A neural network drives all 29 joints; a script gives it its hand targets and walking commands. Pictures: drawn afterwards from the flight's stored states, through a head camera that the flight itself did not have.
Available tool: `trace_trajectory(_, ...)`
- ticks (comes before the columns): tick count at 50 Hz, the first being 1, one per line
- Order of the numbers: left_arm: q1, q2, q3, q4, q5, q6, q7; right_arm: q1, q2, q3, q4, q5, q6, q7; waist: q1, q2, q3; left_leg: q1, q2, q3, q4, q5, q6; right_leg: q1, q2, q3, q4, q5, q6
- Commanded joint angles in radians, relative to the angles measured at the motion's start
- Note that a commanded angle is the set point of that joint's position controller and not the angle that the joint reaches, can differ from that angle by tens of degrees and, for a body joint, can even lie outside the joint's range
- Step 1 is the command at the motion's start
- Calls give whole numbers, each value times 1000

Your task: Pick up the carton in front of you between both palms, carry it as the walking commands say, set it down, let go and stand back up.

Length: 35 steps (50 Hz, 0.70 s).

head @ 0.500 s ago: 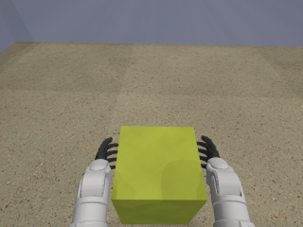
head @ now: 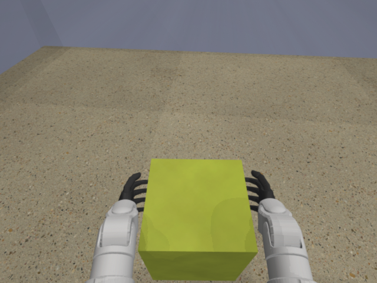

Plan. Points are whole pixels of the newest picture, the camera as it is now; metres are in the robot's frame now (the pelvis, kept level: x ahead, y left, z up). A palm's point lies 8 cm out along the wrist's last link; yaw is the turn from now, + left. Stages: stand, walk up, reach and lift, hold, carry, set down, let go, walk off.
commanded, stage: hold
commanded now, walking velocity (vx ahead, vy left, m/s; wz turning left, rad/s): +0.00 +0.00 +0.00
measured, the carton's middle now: (195, 222) +0.29 +0.00 -0.05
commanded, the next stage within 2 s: set down in 0.04 s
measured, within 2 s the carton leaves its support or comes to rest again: neither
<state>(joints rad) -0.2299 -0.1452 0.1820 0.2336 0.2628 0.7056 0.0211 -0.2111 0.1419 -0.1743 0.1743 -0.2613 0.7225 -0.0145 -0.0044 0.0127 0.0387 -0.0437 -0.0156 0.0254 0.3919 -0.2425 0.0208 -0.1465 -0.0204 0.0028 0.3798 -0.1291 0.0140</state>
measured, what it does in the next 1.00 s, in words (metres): lowers itself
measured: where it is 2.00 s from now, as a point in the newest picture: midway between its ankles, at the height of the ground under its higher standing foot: outside the picture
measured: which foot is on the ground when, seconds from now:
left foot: down 0.00-1.00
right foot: down 0.00-1.00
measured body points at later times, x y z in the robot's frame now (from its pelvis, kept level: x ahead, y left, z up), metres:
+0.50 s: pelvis -0.03 -0.02 -0.03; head +0.06 -0.02 +0.41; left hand +0.33 +0.16 -0.06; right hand +0.34 -0.14 -0.06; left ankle -0.01 +0.10 -0.74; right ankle +0.06 -0.12 -0.74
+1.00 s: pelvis -0.04 -0.01 -0.16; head +0.17 +0.00 +0.24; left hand +0.39 +0.15 -0.24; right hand +0.38 -0.15 -0.24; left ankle -0.01 +0.11 -0.74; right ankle +0.06 -0.13 -0.74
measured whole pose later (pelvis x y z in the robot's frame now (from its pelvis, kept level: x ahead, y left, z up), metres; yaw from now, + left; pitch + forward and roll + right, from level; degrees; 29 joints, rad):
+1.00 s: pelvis -0.04 -0.01 -0.16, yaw +5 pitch +39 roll +0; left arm -0.74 -0.06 0.38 0.70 0.23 0.20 0.04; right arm -0.65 0.15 -0.47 0.52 -0.25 0.22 -0.06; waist -0.05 0.04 -0.21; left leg -1.52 -0.11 -0.06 1.34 -0.50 0.00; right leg -1.58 0.06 0.08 1.28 -0.38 0.04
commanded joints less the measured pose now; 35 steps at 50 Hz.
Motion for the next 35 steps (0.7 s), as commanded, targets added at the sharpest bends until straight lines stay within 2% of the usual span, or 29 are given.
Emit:
trace_trajectory(1,-496,-918,-504,-68,-251,-52,-241,-441,912,513,-22,228,-43,240,-10,11,-237,-98,-37,-134,-95,162,-6,223,116,59,2,113,-27)
trace_trajectory(4,-559,-921,-493,-28,-252,-53,-262,-472,927,471,28,207,-42,241,-31,5,-201,-146,-36,-133,-99,63,1,229,110,60,-3,48,-29)
trace_trajectory(7,-660,-906,-426,80,-213,-73,-284,-569,950,399,131,176,-51,248,-34,1,-146,-212,-34,-126,-95,-95,19,203,101,58,3,-83,-24)
trace_trajectory(10,-777,-896,-310,237,-146,-120,-303,-700,982,307,266,138,-79,259,-20,-14,-130,-284,-40,-115,-57,-192,39,183,90,66,21,-198,-17)
trace_trajectory(13,-855,-851,-152,371,-53,-173,-298,-798,965,187,392,79,-115,243,-4,-29,-112,-326,-54,-105,11,-201,45,129,79,92,34,-277,-13)
trace_trajectory(17,-839,-723,41,459,87,-233,-259,-802,852,10,456,-33,-182,192,2,-33,-93,-409,-67,-95,93,-158,42,30,87,89,83,-243,-10)
trace_trajectory(20,-797,-628,101,482,135,-295,-239,-742,742,-80,466,-96,-255,158,-17,-20,-132,-501,-78,-90,154,-103,33,-61,97,69,152,-126,-10)
trace_trajectory(23,-790,-596,69,484,119,-389,-235,-725,711,-71,446,-105,-358,135,-30,-20,-241,-594,-97,-85,233,-36,23,-141,107,65,235,-1,-5)
trace_trajectory(29,-879,-712,-158,473,-5,-591,-233,-818,827,155,417,-10,-566,117,-26,7,-638,-781,-131,-80,406,90,-8,-229,124,66,447,193,14)
trace_trajectory(33,-914,-783,-324,394,-90,-631,-212,-876,889,331,329,70,-619,112,-24,19,-994,-852,-140,-78,532,206,-34,-271,137,57,599,323,17)
trace_trajectory(35,-918,-808,-385,362,-124,-625,-197,-884,893,387,297,100,-616,111,-33,20,-1108,-877,-142,-79,585,239,-42,-333,143,46,655,339,16)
